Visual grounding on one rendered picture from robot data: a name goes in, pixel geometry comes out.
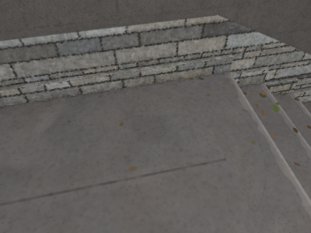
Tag stairs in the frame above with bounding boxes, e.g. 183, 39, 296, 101
239, 83, 311, 200

